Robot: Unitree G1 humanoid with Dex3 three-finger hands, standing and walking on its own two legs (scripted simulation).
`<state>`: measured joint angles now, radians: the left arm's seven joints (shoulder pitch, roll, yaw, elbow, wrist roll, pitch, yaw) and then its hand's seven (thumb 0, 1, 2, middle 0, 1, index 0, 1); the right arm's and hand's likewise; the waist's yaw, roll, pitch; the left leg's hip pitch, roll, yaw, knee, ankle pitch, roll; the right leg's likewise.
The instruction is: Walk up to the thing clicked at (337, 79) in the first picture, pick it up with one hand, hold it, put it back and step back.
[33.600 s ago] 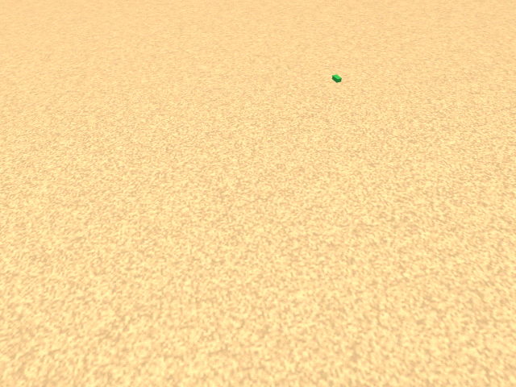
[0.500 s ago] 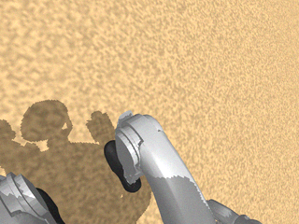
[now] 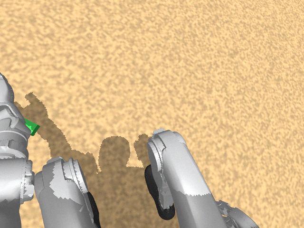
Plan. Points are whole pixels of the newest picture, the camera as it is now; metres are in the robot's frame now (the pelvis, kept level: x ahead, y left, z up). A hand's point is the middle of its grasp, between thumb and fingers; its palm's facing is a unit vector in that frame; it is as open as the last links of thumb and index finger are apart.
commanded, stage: withdraw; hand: left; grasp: from above
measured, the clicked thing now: (25, 125) +0.45 +0.32 -0.33
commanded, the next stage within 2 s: home in 0.36 s
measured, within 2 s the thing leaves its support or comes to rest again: neither
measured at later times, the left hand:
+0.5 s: hand (2, 129) +0.41 +0.32 -0.18, palm faces -0.49 -0.08 -0.87, open 13.2 cm
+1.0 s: hand out of the picture +0.38 +0.29 -0.05, palm faces -0.26 -0.62 -0.74, open 8.1 cm
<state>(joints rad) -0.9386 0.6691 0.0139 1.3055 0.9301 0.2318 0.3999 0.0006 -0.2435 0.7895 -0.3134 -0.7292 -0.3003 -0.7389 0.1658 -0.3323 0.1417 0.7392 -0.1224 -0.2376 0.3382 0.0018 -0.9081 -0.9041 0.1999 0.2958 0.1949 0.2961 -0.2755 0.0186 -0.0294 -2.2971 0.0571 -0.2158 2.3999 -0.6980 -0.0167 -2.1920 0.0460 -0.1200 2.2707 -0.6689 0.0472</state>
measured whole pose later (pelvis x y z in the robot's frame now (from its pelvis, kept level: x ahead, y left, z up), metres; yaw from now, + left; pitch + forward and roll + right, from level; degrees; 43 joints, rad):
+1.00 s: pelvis +0.01 +0.00 +0.08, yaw +7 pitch +36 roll -6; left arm -0.55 0.50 0.07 0.78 0.58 0.10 0.07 0.00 0.63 1.01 -0.25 -0.48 -0.24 -0.49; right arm 0.21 -0.25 0.00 0.65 -0.03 -0.01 0.10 0.00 -0.90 -0.90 0.20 0.30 0.20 0.30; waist -0.13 0.06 -0.18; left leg -2.06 0.05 -0.10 2.10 -0.68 -0.01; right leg -2.00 0.01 -0.04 2.05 -0.69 0.03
